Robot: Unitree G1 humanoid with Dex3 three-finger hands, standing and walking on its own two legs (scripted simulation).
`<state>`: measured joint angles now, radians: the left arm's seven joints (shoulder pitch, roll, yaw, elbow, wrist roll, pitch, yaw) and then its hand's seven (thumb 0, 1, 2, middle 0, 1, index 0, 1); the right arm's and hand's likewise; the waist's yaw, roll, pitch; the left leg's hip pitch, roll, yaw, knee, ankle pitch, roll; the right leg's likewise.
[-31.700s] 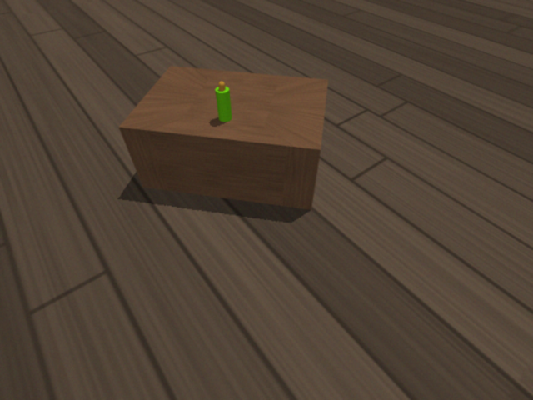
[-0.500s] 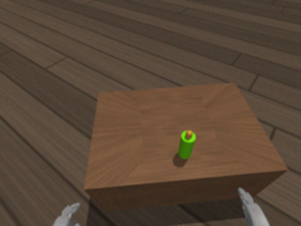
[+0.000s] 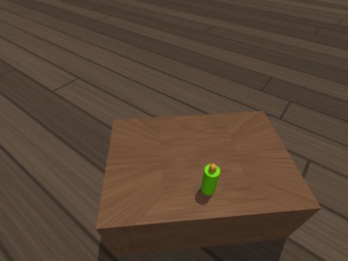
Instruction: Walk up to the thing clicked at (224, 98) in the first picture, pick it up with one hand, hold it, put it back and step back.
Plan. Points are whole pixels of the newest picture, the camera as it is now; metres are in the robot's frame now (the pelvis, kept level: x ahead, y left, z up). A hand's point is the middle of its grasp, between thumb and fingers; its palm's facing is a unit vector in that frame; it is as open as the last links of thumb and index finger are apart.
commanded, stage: stand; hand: right
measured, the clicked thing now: (210, 177) +0.52 -0.15 -0.29
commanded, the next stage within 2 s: none
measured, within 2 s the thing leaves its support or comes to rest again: neither
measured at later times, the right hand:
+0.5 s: hand out of the picture +0.02 -0.23 -0.16, palm faces -0.01 +0.94 -0.33, open 7.8 cm
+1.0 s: hand out of the picture +0.06 -0.23 -0.15, palm faces -0.01 +0.94 -0.34, open 7.3 cm
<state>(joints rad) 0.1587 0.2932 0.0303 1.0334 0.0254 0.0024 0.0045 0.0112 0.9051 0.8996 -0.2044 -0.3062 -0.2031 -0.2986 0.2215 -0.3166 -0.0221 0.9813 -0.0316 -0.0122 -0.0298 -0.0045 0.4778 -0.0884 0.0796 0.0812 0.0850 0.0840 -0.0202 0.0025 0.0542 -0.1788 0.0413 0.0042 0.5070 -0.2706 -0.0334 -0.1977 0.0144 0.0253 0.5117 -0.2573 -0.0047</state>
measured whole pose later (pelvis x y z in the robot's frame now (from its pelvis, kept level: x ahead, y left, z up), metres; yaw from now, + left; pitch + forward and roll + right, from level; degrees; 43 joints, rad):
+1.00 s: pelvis +0.00 +0.02 +0.01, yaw +0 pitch -3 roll +0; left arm 0.12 0.33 0.00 1.16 0.01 -0.01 0.00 0.01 0.91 0.90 -0.20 -0.30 -0.20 -0.30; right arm 0.13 -0.33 0.00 1.14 -0.01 -0.01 0.00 0.00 -0.91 -0.89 0.20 0.30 0.21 0.30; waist -0.01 -0.01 0.07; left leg -0.11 0.01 0.02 0.36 -0.20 0.00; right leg -0.12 -0.02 0.04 0.35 -0.17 0.03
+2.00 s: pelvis +0.01 +0.02 +0.01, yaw +1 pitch -2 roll +0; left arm 0.11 0.34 0.00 1.14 0.01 -0.01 0.00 0.01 0.91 0.90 -0.20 -0.30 -0.20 -0.30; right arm 0.12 -0.34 -0.01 1.14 -0.01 -0.01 0.00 0.00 -0.91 -0.89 0.20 0.30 0.21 0.30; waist -0.01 0.00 0.06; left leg -0.09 0.01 0.00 0.32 -0.19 -0.01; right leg -0.10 -0.02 0.02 0.32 -0.18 0.02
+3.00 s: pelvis -0.08 +0.05 -0.01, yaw +0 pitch -1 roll -1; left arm 0.06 0.39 0.07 0.89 0.01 0.06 0.02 0.01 0.91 0.90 -0.20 -0.30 -0.20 -0.30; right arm 0.14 -0.35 -0.05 0.91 -0.03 0.02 -0.01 0.01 -0.91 -0.89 0.20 0.30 0.21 0.30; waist -0.02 -0.04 0.20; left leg -0.32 -0.01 0.01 0.59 -0.26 0.05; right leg -0.43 0.11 0.15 1.12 -0.51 0.01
